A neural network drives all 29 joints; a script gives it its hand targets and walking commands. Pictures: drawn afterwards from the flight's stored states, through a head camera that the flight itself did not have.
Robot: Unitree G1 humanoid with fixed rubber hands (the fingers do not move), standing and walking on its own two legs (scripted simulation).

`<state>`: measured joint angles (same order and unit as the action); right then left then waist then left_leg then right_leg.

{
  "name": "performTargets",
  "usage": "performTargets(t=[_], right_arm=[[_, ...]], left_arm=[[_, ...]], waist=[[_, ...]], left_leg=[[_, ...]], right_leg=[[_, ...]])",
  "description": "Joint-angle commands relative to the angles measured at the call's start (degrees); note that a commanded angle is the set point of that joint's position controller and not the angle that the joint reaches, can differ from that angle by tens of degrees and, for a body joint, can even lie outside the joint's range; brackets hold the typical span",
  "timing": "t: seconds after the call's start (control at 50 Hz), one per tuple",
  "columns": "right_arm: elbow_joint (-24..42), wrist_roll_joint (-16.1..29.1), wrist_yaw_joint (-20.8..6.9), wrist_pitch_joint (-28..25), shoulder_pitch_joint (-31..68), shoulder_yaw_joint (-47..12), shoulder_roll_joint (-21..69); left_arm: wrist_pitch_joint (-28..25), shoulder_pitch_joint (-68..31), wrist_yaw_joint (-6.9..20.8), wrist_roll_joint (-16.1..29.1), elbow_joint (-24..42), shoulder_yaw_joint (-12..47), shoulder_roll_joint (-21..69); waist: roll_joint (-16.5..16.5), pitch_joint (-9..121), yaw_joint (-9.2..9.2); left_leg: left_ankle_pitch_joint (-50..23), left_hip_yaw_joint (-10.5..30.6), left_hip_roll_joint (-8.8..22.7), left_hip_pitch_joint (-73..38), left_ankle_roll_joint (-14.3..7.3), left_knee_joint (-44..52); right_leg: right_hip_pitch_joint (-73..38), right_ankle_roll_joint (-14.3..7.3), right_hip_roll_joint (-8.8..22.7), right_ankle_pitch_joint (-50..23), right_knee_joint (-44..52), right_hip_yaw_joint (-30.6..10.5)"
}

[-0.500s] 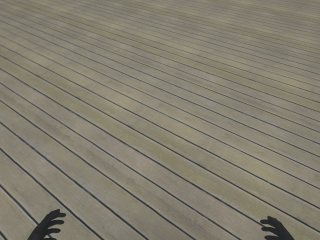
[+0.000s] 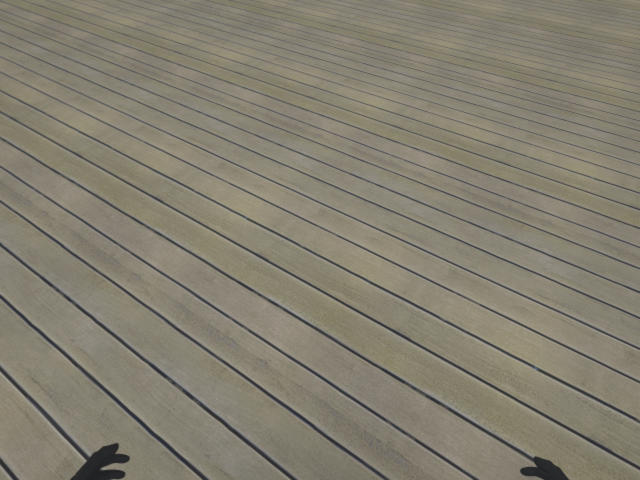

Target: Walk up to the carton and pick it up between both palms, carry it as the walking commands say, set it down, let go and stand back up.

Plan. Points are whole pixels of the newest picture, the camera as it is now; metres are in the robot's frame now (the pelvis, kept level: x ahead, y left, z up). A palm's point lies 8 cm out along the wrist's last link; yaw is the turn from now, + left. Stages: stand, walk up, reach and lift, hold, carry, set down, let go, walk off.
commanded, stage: stand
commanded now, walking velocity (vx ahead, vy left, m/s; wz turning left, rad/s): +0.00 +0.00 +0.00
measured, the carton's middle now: out of the picture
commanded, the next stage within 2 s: walk up in 1.94 s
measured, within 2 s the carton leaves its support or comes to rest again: neither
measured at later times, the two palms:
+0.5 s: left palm out of the picture +0.11 +0.31 -0.08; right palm out of the picture +0.11 -0.31 -0.08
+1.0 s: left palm out of the picture +0.10 +0.31 -0.08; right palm out of the picture +0.10 -0.31 -0.09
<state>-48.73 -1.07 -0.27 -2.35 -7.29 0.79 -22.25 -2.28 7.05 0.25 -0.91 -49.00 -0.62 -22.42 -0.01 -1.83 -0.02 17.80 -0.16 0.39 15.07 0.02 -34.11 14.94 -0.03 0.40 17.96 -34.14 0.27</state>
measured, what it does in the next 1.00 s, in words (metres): stands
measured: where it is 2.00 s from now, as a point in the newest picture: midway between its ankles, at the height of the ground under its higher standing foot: outside the picture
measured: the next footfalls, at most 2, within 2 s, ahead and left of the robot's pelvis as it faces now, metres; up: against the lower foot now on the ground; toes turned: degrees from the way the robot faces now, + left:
none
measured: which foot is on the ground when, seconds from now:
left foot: down 0.00-1.00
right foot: down 0.00-1.00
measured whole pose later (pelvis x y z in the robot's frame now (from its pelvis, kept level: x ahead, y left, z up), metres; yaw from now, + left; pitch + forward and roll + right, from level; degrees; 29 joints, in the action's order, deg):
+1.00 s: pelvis +0.00 +0.00 +0.02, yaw +0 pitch -2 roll +0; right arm -60.8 -0.7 0.0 -1.3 -5.1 0.4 -22.6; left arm -1.2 4.7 0.0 -0.6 -60.6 0.1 -22.8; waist 0.0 -2.3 0.0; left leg 10.5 -0.2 0.5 7.3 0.3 -19.9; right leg 7.2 0.1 0.3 10.7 -20.0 0.3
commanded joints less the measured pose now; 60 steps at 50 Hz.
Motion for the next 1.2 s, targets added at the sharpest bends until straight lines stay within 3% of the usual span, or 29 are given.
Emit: performTargets(t=[0.0,0.5,1.18], right_arm=[[1.90,0.11,0.20,-0.63,2.76,2.03,-9.48],[-7.73,0.31,0.32,0.10,4.53,1.34,-9.94],[-9.80,0.34,0.60,0.64,4.26,1.43,-10.35]], left_arm=[[-0.65,-2.92,-0.21,0.12,1.91,-1.94,-9.52],[0.09,-4.93,-0.34,0.20,-7.41,-0.97,-10.16],[0.61,-4.60,-0.57,0.31,-9.27,-1.18,-10.33]], waist=[[-0.10,3.91,0.04],[0.09,2.64,0.02],[-0.04,2.78,0.04]], left_leg=[[-9.82,5.49,5.09,-1.94,-3.11,7.55],[-10.99,5.39,6.33,-6.99,-1.74,16.19],[-14.11,5.40,6.83,-8.71,-1.55,17.54]], right_leg=[[-1.75,-3.03,5.10,-9.64,7.56,-5.52],[-6.42,-1.83,6.41,-10.84,16.30,-5.76],[-8.22,-1.50,6.87,-13.59,17.70,-5.33]])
